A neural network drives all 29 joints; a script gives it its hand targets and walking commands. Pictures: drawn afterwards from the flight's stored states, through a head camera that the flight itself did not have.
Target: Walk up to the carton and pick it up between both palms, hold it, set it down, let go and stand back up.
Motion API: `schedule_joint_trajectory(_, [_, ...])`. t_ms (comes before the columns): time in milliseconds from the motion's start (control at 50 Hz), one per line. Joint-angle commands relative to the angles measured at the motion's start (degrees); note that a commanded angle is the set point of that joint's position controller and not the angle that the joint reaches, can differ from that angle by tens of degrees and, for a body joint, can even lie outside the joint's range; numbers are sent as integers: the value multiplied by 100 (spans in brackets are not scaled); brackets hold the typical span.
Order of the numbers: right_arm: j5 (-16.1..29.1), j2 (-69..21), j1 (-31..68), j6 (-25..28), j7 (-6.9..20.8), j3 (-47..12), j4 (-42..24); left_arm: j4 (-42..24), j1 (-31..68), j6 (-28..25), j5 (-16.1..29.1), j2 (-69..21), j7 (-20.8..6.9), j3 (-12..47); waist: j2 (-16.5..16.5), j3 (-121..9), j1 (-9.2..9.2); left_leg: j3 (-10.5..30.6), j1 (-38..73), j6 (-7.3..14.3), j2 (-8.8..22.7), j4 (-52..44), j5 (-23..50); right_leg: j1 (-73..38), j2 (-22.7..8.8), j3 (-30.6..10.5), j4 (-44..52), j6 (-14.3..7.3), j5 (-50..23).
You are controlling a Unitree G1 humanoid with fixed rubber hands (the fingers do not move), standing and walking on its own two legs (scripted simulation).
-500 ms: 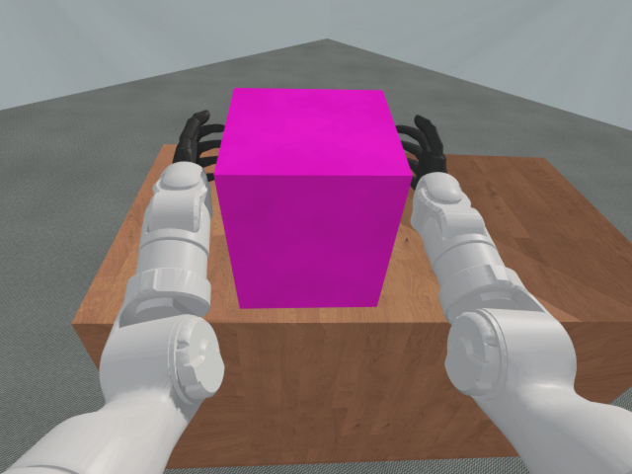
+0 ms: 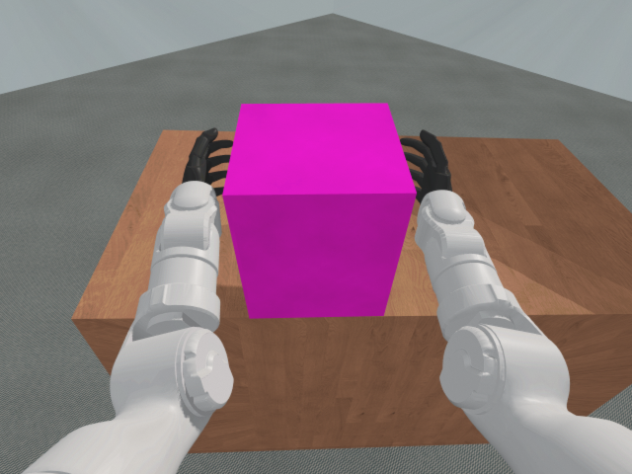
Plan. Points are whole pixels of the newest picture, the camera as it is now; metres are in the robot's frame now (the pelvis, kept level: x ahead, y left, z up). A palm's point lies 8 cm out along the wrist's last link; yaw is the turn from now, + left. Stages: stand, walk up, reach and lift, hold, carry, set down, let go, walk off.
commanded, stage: set down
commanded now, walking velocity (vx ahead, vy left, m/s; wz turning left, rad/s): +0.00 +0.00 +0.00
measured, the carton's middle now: (315, 214) +0.45 +0.03 +0.11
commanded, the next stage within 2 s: none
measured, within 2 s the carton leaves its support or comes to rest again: rests again in 1.24 s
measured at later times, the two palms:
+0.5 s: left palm (206, 205) +0.42 +0.18 +0.14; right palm (425, 205) +0.42 -0.12 +0.15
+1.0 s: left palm (201, 221) +0.41 +0.18 +0.12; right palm (416, 214) +0.42 -0.11 +0.14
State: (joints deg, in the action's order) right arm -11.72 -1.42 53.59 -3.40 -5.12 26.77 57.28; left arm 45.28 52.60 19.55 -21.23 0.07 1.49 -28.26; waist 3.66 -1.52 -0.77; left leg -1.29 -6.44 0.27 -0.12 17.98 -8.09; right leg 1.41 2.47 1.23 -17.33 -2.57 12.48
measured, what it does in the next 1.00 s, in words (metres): stands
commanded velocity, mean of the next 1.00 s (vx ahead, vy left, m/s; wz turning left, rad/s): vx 0.00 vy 0.00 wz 0.00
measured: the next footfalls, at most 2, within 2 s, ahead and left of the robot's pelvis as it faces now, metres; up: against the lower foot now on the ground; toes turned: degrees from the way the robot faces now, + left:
none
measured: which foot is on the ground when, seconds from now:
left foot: down 0.00-1.00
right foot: down 0.00-1.00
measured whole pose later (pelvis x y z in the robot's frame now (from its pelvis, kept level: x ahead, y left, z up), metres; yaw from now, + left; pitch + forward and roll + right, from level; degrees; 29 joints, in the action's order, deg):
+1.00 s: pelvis +0.00 +0.01 +0.00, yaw -2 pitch +2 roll +0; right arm -23.2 -5.6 51.0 2.0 -1.0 38.1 54.3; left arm 47.0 49.1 11.9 -23.2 -3.0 1.0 -32.9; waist 3.4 -2.1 -3.8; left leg -4.0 -11.7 0.7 0.4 17.8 -7.7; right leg 7.8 1.9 2.0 -17.9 -2.3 11.8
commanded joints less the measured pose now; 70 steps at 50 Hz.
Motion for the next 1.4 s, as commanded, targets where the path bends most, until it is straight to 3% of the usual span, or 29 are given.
schedule_joint_trajectory(0, [-128, -2439, 4002, 355, 912, -1085, -641, -290, 3474, -320, 279, -2278, -603, 1178, -342, -2317, -82, -394, 896, -127, -8, -39, 1371, -365, -195, 303, -39, 744, -2509])
schedule_joint_trajectory(240, [-572, -2527, 3609, 462, 1038, -647, -463, -256, 3454, -560, 197, -2341, -561, 1114, -522, -2543, -27, -449, 1119, -229, 52, 76, 1762, -21, -186, 368, -49, 702, -2511])
schedule_joint_trajectory(460, [-688, -2622, 3576, 620, 1149, -712, -512, -188, 3280, -739, 123, -2386, -467, 999, -422, -2787, -278, -508, 1092, -220, 107, 205, 2222, 10, -167, 370, -125, 688, -2686])
schedule_joint_trajectory(600, [-813, -2678, 3453, 662, 1184, -670, -479, -138, 3182, -817, 44, -2354, -462, 849, -310, -2733, -374, -567, 901, -145, 106, 156, 2127, -100, -200, 319, -153, 709, -2732])
schedule_joint_trajectory(880, [-1154, -2686, 3213, 754, 1224, -224, -379, -194, 3169, -980, -23, -2438, -437, 849, -466, -2759, -263, -600, 1125, -186, 132, 209, 2163, 289, -206, 387, -50, 654, -2240])
schedule_joint_trajectory(1200, [-1441, -2643, 2997, 805, 1346, 17, -487, -93, 2816, -1106, -313, -2376, -397, 490, -298, -2475, -400, -671, 962, -79, 144, 84, 1859, 336, -213, 418, 41, 657, -1706])
schedule_joint_trajectory(1380, [-1578, -2625, 2733, 784, 1367, 129, -532, -149, 2590, -1134, -460, -2371, -419, 367, -293, -2277, -367, -694, 986, -44, 138, 46, 1846, 396, -215, 418, 84, 660, -1589])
